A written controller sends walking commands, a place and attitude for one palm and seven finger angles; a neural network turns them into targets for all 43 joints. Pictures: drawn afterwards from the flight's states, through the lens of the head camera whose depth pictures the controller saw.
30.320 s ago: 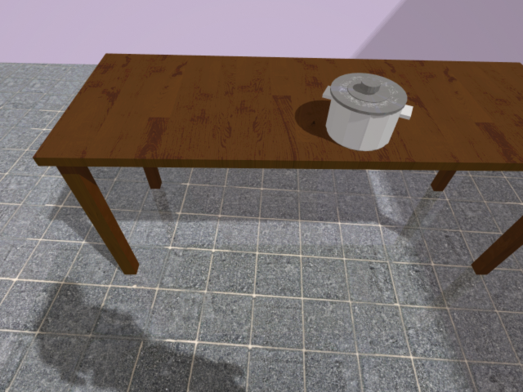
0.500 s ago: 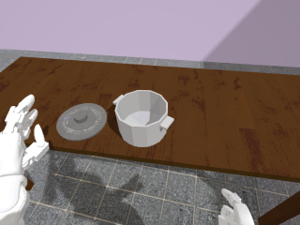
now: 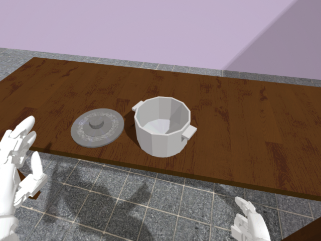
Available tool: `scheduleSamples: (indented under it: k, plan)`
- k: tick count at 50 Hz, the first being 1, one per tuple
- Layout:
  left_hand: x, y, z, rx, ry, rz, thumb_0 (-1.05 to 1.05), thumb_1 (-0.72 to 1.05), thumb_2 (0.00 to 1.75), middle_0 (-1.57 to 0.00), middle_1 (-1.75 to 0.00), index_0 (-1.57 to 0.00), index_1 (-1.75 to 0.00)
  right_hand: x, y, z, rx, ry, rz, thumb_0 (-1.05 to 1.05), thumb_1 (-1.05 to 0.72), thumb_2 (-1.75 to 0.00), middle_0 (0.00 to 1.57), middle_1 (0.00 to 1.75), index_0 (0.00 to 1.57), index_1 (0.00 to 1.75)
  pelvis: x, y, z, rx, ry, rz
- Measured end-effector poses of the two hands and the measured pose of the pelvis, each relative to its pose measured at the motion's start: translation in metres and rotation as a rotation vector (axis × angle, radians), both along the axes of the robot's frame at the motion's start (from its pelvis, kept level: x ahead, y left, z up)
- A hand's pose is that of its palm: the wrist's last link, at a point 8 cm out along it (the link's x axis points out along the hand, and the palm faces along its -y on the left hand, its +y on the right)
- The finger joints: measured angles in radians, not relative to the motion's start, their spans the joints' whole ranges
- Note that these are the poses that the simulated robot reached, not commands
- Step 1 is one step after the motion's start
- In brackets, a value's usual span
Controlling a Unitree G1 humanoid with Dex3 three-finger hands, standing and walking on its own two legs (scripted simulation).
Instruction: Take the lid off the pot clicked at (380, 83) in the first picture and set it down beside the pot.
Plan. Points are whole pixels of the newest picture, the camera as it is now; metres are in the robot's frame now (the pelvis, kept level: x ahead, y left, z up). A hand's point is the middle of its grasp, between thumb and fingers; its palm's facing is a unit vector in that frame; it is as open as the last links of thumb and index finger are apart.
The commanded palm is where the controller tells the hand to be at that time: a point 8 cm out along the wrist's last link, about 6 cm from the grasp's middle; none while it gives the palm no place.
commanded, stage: step back with the hand held close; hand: left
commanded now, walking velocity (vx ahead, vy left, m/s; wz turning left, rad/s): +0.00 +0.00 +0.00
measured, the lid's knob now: (96, 122) +0.51 +0.31 -0.05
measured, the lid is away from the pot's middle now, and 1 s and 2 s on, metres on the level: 0.25 0.25 0.25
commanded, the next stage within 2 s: stop stepping back and stand still in 1.34 s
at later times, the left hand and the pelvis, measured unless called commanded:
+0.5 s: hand (36, 185) +0.17 +0.26 +0.14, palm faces +0.21 -0.84 -0.51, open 7.4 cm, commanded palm +0.11 +0.31 +0.17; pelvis -0.03 +0.03 -0.01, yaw -1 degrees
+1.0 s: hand out of the picture +0.10 +0.28 +0.16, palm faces +0.34 -0.82 -0.45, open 7.4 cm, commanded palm +0.04 +0.32 +0.17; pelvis -0.09 +0.04 -0.03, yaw -1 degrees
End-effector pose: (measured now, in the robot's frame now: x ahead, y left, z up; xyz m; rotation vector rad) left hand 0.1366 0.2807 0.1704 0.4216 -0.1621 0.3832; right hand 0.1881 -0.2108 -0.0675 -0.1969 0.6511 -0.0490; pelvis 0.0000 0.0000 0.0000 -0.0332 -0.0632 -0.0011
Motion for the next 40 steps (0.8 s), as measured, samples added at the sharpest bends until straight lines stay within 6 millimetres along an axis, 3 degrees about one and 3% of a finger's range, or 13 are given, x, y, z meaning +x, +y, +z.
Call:
scheduleSamples:
  k: [5,10,17,21,31,40]
  plan:
    - [0.001,0.001,0.002,0.000,-0.009,-0.012,0.01,0.89,0.90,-0.21,-0.30,-0.21,-0.30,0.001,0.005,0.002,0.001,-0.004,0.007,0.01,-0.90,-0.90,0.20,0.30,0.20,0.30,0.001,0.002,0.000,-0.001,0.002,-0.002]
    - [0.009,0.014,0.021,0.102,-0.084,-0.032,0.01,0.89,0.90,-0.21,-0.30,-0.21,-0.30,-0.007,0.005,-0.002,-0.020,0.042,-0.005,0.01,-0.90,-0.90,0.20,0.30,0.20,0.30,-0.003,0.005,-0.002,-0.011,0.033,-0.008]
    - [0.015,0.014,-0.015,0.048,0.074,-0.115,0.01,0.89,0.90,-0.21,-0.30,-0.21,-0.30,-0.036,-0.003,-0.010,-0.055,0.132,-0.101,0.01,-0.90,-0.90,0.20,0.30,0.21,0.30,-0.010,0.021,-0.006,-0.009,0.072,-0.023]
    - [0.009,0.015,-0.022,0.069,0.132,-0.161,0.01,0.89,0.90,-0.21,-0.30,-0.21,-0.30,-0.053,-0.003,-0.013,-0.077,0.170,-0.132,0.01,-0.90,-0.90,0.20,0.30,0.20,0.30,-0.017,0.026,-0.009,-0.006,0.086,-0.023]
    - [-0.021,0.025,0.008,0.188,0.039,-0.141,0.01,0.89,0.90,-0.21,-0.30,-0.21,-0.30,-0.077,0.011,-0.019,-0.045,0.159,-0.121,0.01,-0.90,-0.90,0.20,0.30,0.20,0.30,-0.044,0.031,-0.012,-0.021,0.082,-0.021]
    - [-0.049,0.025,-0.006,0.124,-0.034,-0.124,0.01,0.89,0.90,-0.21,-0.30,-0.21,-0.30,-0.096,0.009,-0.017,-0.062,0.105,-0.130,0.01,-0.90,-0.90,0.20,0.30,0.21,0.30,-0.066,0.030,-0.023,-0.038,0.072,0.003]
